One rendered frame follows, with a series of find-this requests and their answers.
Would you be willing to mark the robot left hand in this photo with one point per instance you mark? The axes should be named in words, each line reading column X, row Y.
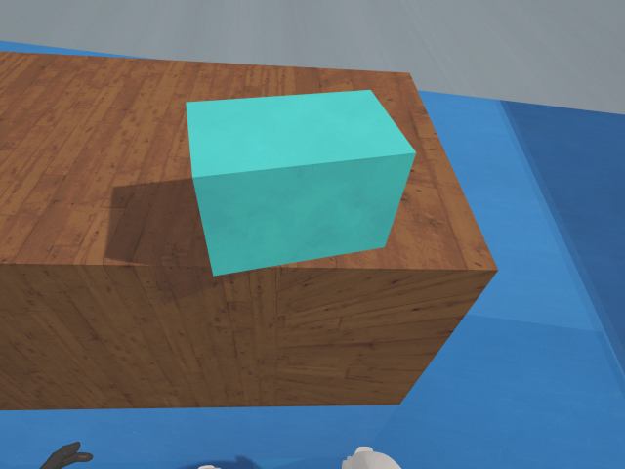
column 66, row 455

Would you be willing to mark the carton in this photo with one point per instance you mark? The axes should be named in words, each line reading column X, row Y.
column 286, row 179

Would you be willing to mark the pedestal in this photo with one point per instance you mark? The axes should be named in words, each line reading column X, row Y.
column 107, row 295

